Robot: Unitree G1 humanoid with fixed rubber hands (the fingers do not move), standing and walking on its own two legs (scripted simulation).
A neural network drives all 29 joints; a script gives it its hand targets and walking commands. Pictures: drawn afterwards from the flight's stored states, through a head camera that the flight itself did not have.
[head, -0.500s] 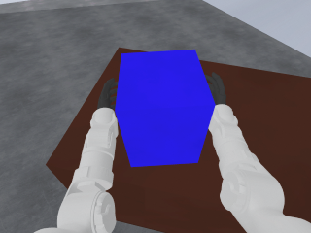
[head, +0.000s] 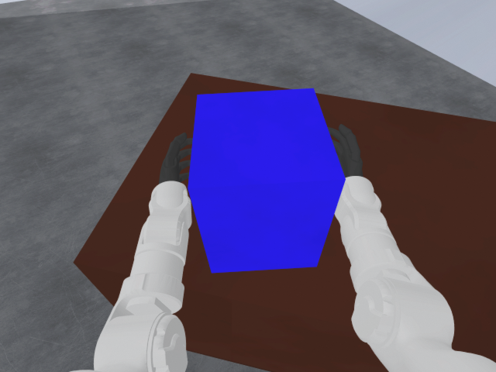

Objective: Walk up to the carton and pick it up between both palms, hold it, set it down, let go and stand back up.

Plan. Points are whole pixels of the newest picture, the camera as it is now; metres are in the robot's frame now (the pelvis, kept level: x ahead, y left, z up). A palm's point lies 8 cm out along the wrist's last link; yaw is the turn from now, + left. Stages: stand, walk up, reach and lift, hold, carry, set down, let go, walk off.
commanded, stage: set down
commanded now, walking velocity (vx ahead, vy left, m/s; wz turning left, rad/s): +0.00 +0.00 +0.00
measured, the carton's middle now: (260, 185) +0.41 +0.04 +0.05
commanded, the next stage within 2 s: none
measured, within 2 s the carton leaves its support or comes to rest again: rests again in 0.76 s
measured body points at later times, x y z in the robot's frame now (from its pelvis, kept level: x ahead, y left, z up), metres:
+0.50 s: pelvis +0.01 +0.00 +0.00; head +0.04 +0.01 +0.45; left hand +0.38 +0.19 +0.06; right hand +0.44 -0.10 +0.08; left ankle +0.02 +0.15 -0.75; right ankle -0.01 -0.09 -0.75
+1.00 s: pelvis +0.01 +0.00 +0.00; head +0.05 +0.01 +0.45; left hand +0.38 +0.19 +0.06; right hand +0.44 -0.10 +0.06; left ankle +0.02 +0.15 -0.75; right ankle -0.01 -0.09 -0.75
